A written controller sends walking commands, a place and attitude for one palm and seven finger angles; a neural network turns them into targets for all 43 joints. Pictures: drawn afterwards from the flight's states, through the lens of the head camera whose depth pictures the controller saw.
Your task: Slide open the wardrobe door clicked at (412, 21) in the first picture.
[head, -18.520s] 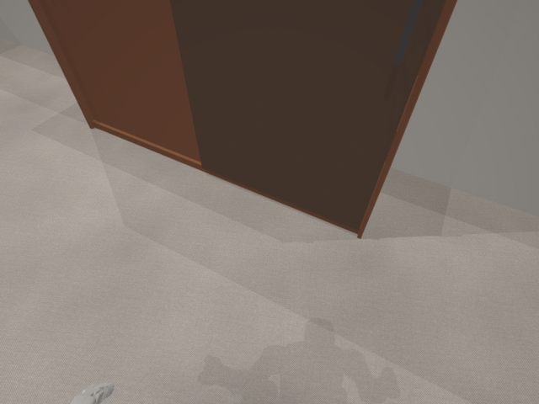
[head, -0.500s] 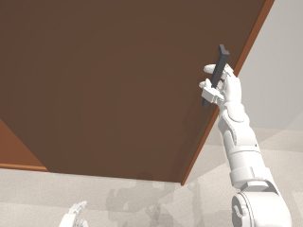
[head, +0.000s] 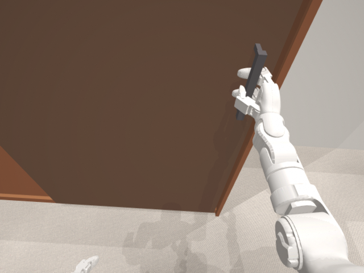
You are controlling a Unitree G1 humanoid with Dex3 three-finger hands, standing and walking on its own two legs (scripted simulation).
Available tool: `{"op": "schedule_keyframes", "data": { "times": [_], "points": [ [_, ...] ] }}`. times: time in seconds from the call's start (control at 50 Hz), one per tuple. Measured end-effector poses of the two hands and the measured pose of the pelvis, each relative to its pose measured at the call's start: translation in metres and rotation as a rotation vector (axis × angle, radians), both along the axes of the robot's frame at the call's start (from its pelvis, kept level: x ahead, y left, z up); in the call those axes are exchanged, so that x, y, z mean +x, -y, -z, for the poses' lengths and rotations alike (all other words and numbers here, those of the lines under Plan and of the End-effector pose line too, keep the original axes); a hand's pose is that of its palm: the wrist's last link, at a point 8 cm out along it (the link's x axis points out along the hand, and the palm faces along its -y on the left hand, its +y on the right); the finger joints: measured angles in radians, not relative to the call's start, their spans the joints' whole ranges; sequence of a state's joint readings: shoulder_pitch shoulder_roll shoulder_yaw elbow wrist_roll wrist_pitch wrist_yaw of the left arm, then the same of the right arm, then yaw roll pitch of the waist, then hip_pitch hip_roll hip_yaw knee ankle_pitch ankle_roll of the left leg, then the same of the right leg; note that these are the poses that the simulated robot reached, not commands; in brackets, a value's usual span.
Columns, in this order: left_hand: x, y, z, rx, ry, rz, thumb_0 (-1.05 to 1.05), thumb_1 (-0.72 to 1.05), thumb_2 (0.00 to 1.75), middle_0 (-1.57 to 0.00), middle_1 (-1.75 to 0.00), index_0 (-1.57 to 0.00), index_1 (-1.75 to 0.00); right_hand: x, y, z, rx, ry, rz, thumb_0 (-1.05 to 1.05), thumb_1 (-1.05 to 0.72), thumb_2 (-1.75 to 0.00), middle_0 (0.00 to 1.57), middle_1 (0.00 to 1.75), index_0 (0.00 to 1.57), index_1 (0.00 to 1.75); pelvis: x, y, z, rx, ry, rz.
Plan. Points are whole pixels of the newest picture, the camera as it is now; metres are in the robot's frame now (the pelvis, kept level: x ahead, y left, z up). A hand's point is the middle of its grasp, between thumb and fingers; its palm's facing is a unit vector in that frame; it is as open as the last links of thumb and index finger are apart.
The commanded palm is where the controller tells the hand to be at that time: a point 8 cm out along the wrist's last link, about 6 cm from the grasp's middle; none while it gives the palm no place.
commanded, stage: step sideways, sliding the door along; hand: right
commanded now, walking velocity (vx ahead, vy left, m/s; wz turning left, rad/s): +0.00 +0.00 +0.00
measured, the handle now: (248, 85) +0.50 -0.13 +0.16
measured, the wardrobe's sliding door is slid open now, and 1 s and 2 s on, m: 0.01 0.06 0.38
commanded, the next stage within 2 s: none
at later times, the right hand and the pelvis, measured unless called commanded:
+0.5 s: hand (232, 100) +0.45 -0.09 +0.15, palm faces +0.17 +0.98 -0.12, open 5.8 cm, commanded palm +0.43 -0.08 +0.16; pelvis +0.02 +0.06 -0.01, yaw -1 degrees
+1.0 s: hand (213, 97) +0.47 -0.05 +0.15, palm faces +0.44 +0.89 -0.12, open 6.2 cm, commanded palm +0.43 -0.01 +0.15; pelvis +0.08 +0.21 -0.02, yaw -5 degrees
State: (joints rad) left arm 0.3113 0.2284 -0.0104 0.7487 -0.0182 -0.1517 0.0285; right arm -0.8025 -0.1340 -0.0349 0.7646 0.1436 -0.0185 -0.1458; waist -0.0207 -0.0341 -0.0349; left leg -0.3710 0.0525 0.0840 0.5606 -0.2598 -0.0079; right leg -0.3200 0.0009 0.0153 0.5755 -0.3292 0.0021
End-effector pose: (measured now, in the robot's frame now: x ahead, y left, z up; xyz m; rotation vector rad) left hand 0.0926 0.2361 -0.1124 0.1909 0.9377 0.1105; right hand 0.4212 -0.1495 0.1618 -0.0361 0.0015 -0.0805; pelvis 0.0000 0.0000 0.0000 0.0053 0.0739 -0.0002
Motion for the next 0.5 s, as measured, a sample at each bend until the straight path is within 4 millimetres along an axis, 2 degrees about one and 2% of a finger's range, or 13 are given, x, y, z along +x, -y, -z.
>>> {"op": "schedule_keyframes", "data": {
  "times": [0.14,0.28,0.44,0.5],
  "points": [
    [0.011,-0.002,-0.001,-0.004,0.029,0.011,0.01,0.91,0.90,-0.20,-0.30,-0.20,-0.30,0.001,-0.006,0.000,-0.010,0.010,-0.015,0.01,-0.80,-0.83,0.32,1.38,0.27,1.40,0.000,-0.004,0.000,-0.001,0.000,-0.003],
    [0.017,-0.017,0.001,0.022,0.046,-0.090,0.01,0.91,0.90,-0.20,-0.30,-0.21,-0.30,0.004,-0.002,0.002,-0.118,0.072,-0.048,-0.02,-0.73,-0.83,0.39,1.39,0.30,1.40,-0.001,-0.013,0.005,-0.011,0.039,-0.047],
    [0.023,-0.044,0.025,-0.005,-0.051,-0.065,0.01,0.91,0.90,-0.20,-0.30,-0.21,-0.30,0.003,-0.011,0.005,-0.113,0.096,0.056,-0.02,-0.75,-0.86,0.44,1.40,0.28,1.40,0.012,-0.051,0.014,0.007,0.089,-0.012],
    [0.033,-0.056,0.022,0.012,-0.090,-0.026,0.01,0.91,0.90,-0.20,-0.30,-0.21,-0.30,0.002,-0.015,0.005,-0.095,0.092,0.087,-0.02,-0.78,-0.86,0.44,1.40,0.24,1.40,0.015,-0.062,0.009,-0.018,0.094,0.022]
  ]
}}
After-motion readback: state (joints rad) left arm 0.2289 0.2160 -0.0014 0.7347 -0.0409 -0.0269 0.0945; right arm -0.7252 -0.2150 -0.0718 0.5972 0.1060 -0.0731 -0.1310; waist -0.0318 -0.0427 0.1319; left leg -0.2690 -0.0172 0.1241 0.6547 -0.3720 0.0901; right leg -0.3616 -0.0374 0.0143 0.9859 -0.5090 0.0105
